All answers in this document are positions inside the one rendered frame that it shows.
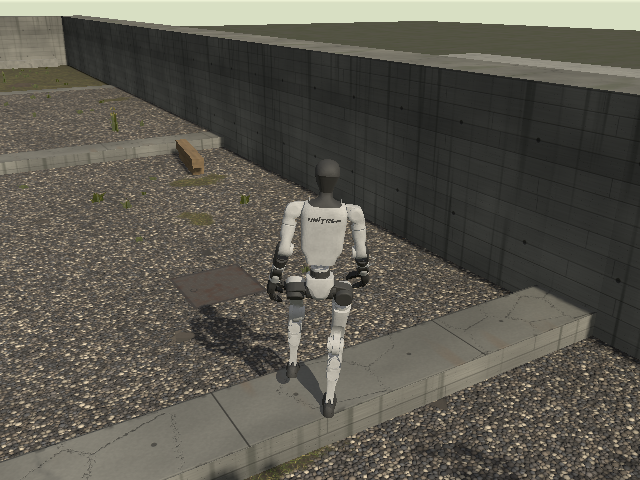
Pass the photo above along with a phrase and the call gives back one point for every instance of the left robot forearm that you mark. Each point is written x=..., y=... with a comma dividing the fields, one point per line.
x=278, y=266

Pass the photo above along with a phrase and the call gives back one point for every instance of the left robot hand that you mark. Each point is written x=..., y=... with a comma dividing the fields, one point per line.
x=271, y=287

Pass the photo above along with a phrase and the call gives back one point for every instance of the right robot forearm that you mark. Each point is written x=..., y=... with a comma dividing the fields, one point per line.
x=363, y=264

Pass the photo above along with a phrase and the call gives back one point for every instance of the right robot hand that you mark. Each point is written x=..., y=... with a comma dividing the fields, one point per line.
x=362, y=283

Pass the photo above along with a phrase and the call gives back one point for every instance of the left robot shin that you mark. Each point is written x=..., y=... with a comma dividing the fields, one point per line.
x=294, y=336

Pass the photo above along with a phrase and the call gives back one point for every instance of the robot right upper arm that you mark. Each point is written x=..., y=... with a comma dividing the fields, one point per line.
x=355, y=215

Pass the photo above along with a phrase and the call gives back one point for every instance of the robot left upper arm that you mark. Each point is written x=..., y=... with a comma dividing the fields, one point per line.
x=292, y=211

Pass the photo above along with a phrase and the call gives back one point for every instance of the right robot foot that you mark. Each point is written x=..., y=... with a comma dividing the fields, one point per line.
x=328, y=409

